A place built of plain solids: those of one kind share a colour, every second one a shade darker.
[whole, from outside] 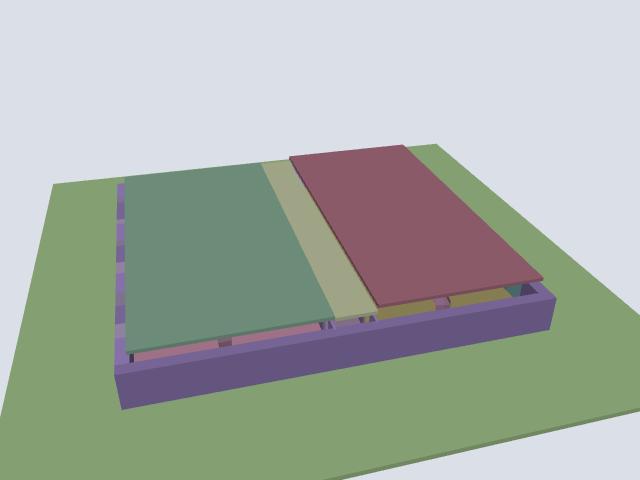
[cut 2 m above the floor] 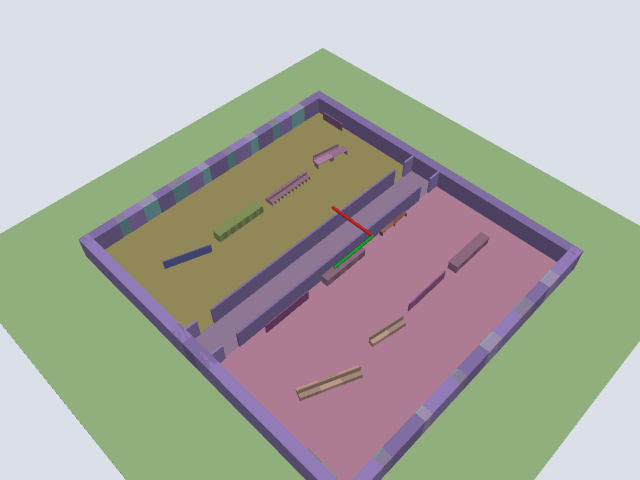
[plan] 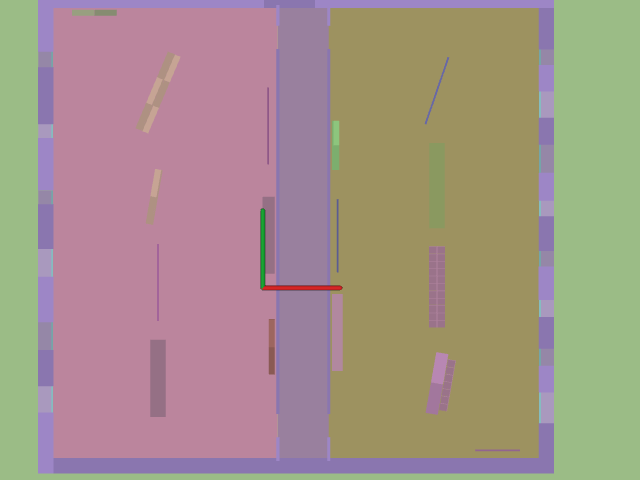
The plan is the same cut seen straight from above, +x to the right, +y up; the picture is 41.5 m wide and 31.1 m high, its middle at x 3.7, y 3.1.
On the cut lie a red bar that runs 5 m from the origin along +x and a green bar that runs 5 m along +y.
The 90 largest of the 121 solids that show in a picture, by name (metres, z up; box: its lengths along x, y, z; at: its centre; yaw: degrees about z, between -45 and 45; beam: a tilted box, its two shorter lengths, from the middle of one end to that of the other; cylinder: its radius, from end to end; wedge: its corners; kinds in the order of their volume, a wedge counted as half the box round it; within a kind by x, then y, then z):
{
 "ground_under_all_1": {"box": [49.82, 49.59, 0.4], "at": [2.39, 3.55, -0.75]},
 "wall_1": {"box": [1.0, 3.95, 3.2], "at": [-14.07, -10.05, 1.0]},
 "wall_2": {"box": [1.0, 2.35, 3.2], "at": [-14.07, -5.2, 1.0]},
 "wall_3": {"box": [1.0, 2.94, 3.2], "at": [-14.07, -0.76, 1.0]},
 "wall_4": {"box": [1.0, 2.9, 3.2], "at": [-14.07, 3.96, 1.0]},
 "wall_5": {"box": [1.0, 3.39, 3.2], "at": [-14.07, 8.01, 1.0]},
 "wall_6": {"box": [1.0, 3.69, 3.2], "at": [-14.07, 12.45, 1.0]},
 "wall_7": {"box": [1.0, 3.83, 3.2], "at": [-14.07, 17.21, 1.0]},
 "wall_8": {"box": [16.44, 1.0, 3.2], "at": [-6.35, -11.53, 1.0]},
 "wall_9": {"box": [16.44, 1.0, 3.2], "at": [-6.35, 18.63, 1.0]},
 "wall_10": {"box": [0.2, 1.55, 3.2], "at": [0.97, -10.45, 1.0]},
 "wall_11": {"box": [0.2, 23.65, 3.2], "at": [0.97, 3.65, 1.0]},
 "wall_12": {"box": [0.2, 1.35, 3.2], "at": [0.97, 17.65, 1.0]},
 "wall_13": {"box": [5.1, 1.0, 3.2], "at": [2.62, -11.53, 1.0]},
 "wall_14": {"box": [5.1, 1.0, 3.2], "at": [2.62, 18.63, 1.0]},
 "wall_15": {"box": [0.2, 1.55, 3.2], "at": [4.27, -10.45, 1.0]},
 "wall_16": {"box": [0.2, 23.65, 3.2], "at": [4.27, 3.65, 1.0]},
 "wall_17": {"box": [0.2, 1.35, 3.2], "at": [4.27, 17.65, 1.0]},
 "wall_18": {"box": [15.5, 1.0, 3.2], "at": [11.12, -11.53, 1.0]},
 "wall_19": {"box": [15.5, 1.0, 3.2], "at": [11.12, 18.63, 1.0]},
 "wall_20": {"box": [1.0, 3.25, 3.2], "at": [18.37, -10.4, 1.0]},
 "wall_21": {"box": [1.0, 1.73, 3.2], "at": [18.37, -5.91, 1.0]},
 "wall_22": {"box": [1.0, 2.06, 3.2], "at": [18.37, -2.92, 1.0]},
 "wall_23": {"box": [1.0, 2.17, 3.2], "at": [18.37, 0.3, 1.0]},
 "wall_24": {"box": [1.0, 2.26, 3.2], "at": [18.37, 3.52, 1.0]},
 "wall_25": {"box": [1.0, 1.82, 3.2], "at": [18.37, 6.55, 1.0]},
 "wall_26": {"box": [1.0, 1.75, 3.2], "at": [18.37, 10.14, 1.0]},
 "wall_27": {"box": [1.0, 1.72, 3.2], "at": [18.37, 13.57, 1.0]},
 "wall_28": {"box": [1.0, 3.69, 3.2], "at": [18.37, 17.28, 1.0]},
 "floor_study_1": {"box": [14.64, 29.35, 0.6], "at": [-6.35, 3.55, -0.3]},
 "floor_store_1": {"box": [13.7, 29.35, 0.6], "at": [11.12, 3.55, -0.3]},
 "ceil_study_1": {"box": [14.64, 29.35, 0.3], "at": [-6.35, 3.55, 3.55]},
 "ceil_store_1": {"box": [13.7, 29.35, 0.3], "at": [11.12, 3.55, 3.95]},
 "floor_corr_1": {"box": [3.3, 29.35, 0.6], "at": [2.62, 3.55, -0.3]},
 "wall_mass_1": {"box": [0.85, 1.7, 3.2], "at": [-14.14, -7.22, 1.0]},
 "wall_mass_2": {"box": [0.85, 1.8, 3.2], "at": [-14.14, -3.12, 1.0]},
 "wall_mass_3": {"box": [0.85, 1.8, 3.2], "at": [-14.14, 1.61, 1.0]},
 "wall_mass_4": {"box": [0.85, 0.9, 3.2], "at": [-14.14, 5.87, 1.0]},
 "wall_mass_5": {"box": [0.85, 0.9, 3.2], "at": [-14.14, 10.15, 1.0]},
 "wall_mass_6": {"box": [0.85, 1.0, 3.2], "at": [-14.14, 14.79, 1.0]},
 "wall_mass_7": {"box": [0.85, 2.0, 3.2], "at": [18.44, -7.78, 1.0]},
 "wall_mass_8": {"box": [0.85, 1.1, 3.2], "at": [18.44, -4.5, 1.0]},
 "wall_mass_9": {"box": [0.85, 1.1, 3.2], "at": [18.44, -1.33, 1.0]},
 "wall_mass_10": {"box": [0.85, 1.0, 3.2], "at": [18.44, 1.89, 1.0]},
 "wall_mass_11": {"box": [0.85, 1.0, 3.2], "at": [18.44, 5.14, 1.0]},
 "wall_mass_12": {"box": [0.85, 1.8, 3.2], "at": [18.44, 8.37, 1.0]},
 "wall_mass_13": {"box": [0.85, 1.7, 3.2], "at": [18.44, 11.87, 1.0]},
 "wall_mass_14": {"box": [0.85, 1.0, 3.2], "at": [18.44, 14.94, 1.0]},
 "ceil_corr_1": {"box": [3.3, 29.35, 0.3], "at": [2.62, 3.55, 3.4]},
 "door_leaf_1": {"box": [0.12, 1.7, 3.87], "at": [-13.65, -7.22, 1.33]},
 "door_leaf_2": {"box": [0.12, 1.8, 3.87], "at": [-13.65, -3.12, 1.33]},
 "door_leaf_3": {"box": [0.12, 1.8, 3.87], "at": [-13.65, 1.61, 1.33]},
 "door_leaf_4": {"box": [0.12, 2.0, 3.87], "at": [17.95, -7.78, 1.33]},
 "door_leaf_5": {"box": [0.12, 1.1, 3.87], "at": [17.95, -4.5, 1.33]},
 "door_leaf_6": {"box": [0.12, 1.1, 3.87], "at": [17.95, -1.33, 1.33]},
 "door_leaf_7": {"box": [0.12, 1.0, 3.87], "at": [17.95, 1.89, 1.33]},
 "door_leaf_8": {"box": [0.12, 1.0, 3.87], "at": [17.95, 5.14, 1.33]},
 "door_leaf_9": {"box": [0.12, 1.8, 3.87], "at": [17.95, 8.37, 1.33]},
 "door_leaf_10": {"box": [0.12, 1.7, 3.87], "at": [17.95, 11.87, 1.33]},
 "door_leaf_11": {"box": [0.12, 1.0, 3.87], "at": [17.95, 14.94, 1.33]},
 "seat_settle_1": {"box": [0.4, 1.8, 0.48], "at": [-7.73, 11.1, 0.24], "yaw": -23.0},
 "seat_settle_2": {"box": [0.4, 1.8, 0.48], "at": [-7.27, 10.9, 0.24], "yaw": -23.0},
 "seat_settle_3": {"box": [0.4, 1.8, 0.48], "at": [-7.25, 5.02, 0.24], "yaw": -10.0},
 "seat_settle_4": {"box": [0.4, 1.8, 0.48], "at": [-7.03, 12.75, 0.24], "yaw": -23.0},
 "seat_settle_5": {"box": [0.4, 1.8, 0.48], "at": [-6.94, 6.79, 0.24], "yaw": -10.0},
 "seat_settle_6": {"box": [0.1, 3.6, 1.05], "at": [-6.85, 5.86, 0.52], "yaw": -10.0},
 "seat_settle_7": {"box": [0.1, 5.4, 1.05], "at": [-6.8, 12.65, 0.52], "yaw": -23.0},
 "seat_settle_8": {"box": [0.4, 1.8, 0.48], "at": [-6.57, 12.56, 0.24], "yaw": -23.0},
 "seat_settle_9": {"box": [0.4, 1.8, 0.48], "at": [-6.32, 14.41, 0.24], "yaw": -23.0},
 "seat_settle_10": {"box": [0.4, 1.8, 0.48], "at": [-5.86, 14.21, 0.24], "yaw": -23.0},
 "counter_issue_1": {"box": [0.92, 0.84, 0.87], "at": [-6.8, -7.96, 0.43]},
 "counter_issue_2": {"box": [1.0, 5.01, 0.035], "at": [-6.8, -5.87, 0.88]},
 "counter_issue_3": {"box": [0.92, 0.83, 0.87], "at": [-6.8, -3.78, 0.43]},
 "counter_issue_4": {"box": [0.8, 5.0, 0.035], "at": [0.37, 3.4, 0.88]},
 "counter_issue_5": {"box": [0.76, 0.83, 0.87], "at": [0.39, 5.49, 0.43]},
 "rail_bars_1": {"box": [0.12, 5.0, 1.7], "at": [-6.8, 0.34, 0.25]},
 "rail_bars_2": {"box": [0.12, 5.0, 1.7], "at": [0.34, 10.48, 0.25]},
 "rail_board_sto_1": {"box": [0.12, 4.75, 1.6], "at": [4.84, 3.36, 0.2]},
 "rail_board_sto_2": {"box": [0.12, 4.6, 1.6], "at": [11.28, 12.78, 0.2], "yaw": -19.0},
 "seat_settle_sto_1": {"box": [0.1, 3.2, 1.16], "at": [4.52, 9.23, 0.57]},
 "seat_settle_sto_2": {"box": [0.38, 1.6, 0.47], "at": [4.76, 8.44, 0.23]},
 "seat_settle_sto_3": {"box": [0.38, 1.6, 0.47], "at": [4.76, 10.03, 0.23]},
 "counter_issue_sto_1": {"box": [1.0, 5.52, 0.035], "at": [11.28, 6.62, 0.93]},
 "counter_issue_sto_2": {"box": [0.92, 0.46, 0.92], "at": [11.28, 9.15, 0.46]},
 "seat_box_1": {"box": [1.45, 0.4, 0.48], "at": [-11.64, 17.82, 0.24]},
 "seat_box_2": {"box": [1.45, 0.4, 0.48], "at": [-10.19, 17.82, 0.24]},
 "rail_bars_sto_1": {"box": [2.9, 0.12, 1.6], "at": [15.21, -10.53, 0.2]},
 "counter_chest_sto_1": {"box": [0.7, 5.0, 0.035], "at": [4.82, -2.9, 0.78]},
 "table_sto_1": {"box": [0.8, 2.0, 0.035], "at": [11.11, -7.18, 0.72], "yaw": -10.0},
 "table_sto_2": {"box": [0.8, 2.0, 0.035], "at": [11.46, -5.21, 0.72], "yaw": -10.0}
}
